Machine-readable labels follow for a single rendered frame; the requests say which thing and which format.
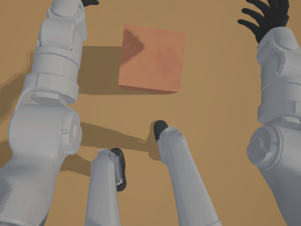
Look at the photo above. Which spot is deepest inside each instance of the right robot foot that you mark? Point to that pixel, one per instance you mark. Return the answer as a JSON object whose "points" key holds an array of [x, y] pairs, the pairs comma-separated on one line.
{"points": [[159, 126]]}

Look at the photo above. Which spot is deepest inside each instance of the robot left thigh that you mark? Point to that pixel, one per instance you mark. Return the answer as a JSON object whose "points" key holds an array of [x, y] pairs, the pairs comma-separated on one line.
{"points": [[102, 201]]}

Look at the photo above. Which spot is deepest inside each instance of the carton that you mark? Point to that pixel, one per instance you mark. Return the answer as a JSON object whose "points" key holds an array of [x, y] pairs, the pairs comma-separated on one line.
{"points": [[151, 59]]}

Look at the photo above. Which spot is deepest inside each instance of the left robot forearm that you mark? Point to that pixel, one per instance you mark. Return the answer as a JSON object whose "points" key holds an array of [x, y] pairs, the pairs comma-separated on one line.
{"points": [[57, 57]]}

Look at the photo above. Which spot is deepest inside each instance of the right robot forearm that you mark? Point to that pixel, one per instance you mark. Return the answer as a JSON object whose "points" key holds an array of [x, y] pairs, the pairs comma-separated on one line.
{"points": [[279, 56]]}

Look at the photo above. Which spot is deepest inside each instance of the robot right hand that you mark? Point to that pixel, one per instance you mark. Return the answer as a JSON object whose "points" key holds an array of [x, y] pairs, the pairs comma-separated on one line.
{"points": [[275, 15]]}

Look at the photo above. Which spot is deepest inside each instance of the left robot upper arm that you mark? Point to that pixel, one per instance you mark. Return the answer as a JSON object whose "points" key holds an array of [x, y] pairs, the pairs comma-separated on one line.
{"points": [[40, 137]]}

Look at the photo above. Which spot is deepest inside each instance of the right robot upper arm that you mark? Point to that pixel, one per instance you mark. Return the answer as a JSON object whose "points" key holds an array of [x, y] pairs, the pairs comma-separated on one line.
{"points": [[276, 151]]}

